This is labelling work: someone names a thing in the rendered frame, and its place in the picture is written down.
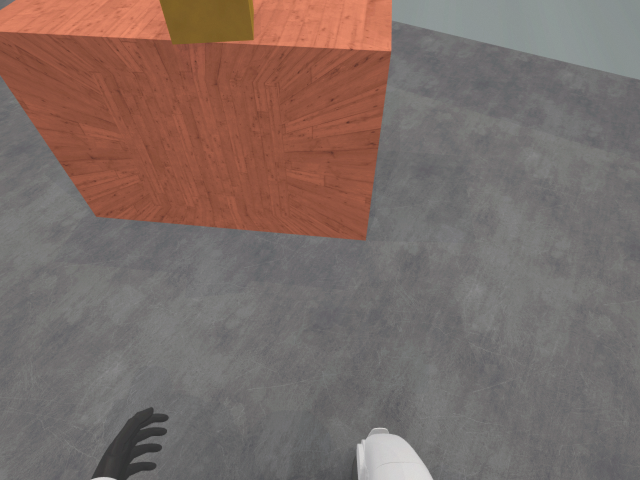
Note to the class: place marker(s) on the right robot shin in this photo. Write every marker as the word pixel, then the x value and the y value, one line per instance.
pixel 378 431

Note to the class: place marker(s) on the pedestal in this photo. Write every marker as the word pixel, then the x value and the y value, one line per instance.
pixel 277 134

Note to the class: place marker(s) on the left robot hand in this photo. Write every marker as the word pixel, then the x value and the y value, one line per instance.
pixel 116 460

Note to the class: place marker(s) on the robot right thigh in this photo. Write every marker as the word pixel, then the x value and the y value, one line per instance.
pixel 389 457

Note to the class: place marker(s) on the carton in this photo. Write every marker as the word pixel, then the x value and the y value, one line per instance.
pixel 205 21

